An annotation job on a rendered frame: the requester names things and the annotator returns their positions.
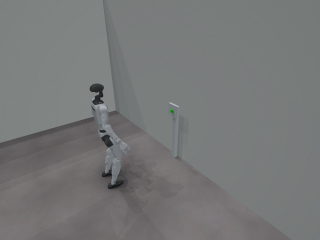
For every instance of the robot right forearm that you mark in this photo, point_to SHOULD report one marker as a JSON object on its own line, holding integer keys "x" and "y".
{"x": 112, "y": 134}

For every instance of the right robot thigh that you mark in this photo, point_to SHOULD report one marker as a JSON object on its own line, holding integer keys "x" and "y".
{"x": 109, "y": 142}

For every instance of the robot right shin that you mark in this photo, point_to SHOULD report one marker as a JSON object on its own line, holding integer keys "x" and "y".
{"x": 115, "y": 171}

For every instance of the right robot hand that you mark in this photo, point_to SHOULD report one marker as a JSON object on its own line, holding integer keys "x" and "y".
{"x": 123, "y": 146}

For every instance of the right robot upper arm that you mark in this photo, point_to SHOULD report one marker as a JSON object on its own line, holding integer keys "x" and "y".
{"x": 103, "y": 114}

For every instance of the panel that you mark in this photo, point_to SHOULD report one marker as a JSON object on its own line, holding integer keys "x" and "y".
{"x": 175, "y": 127}

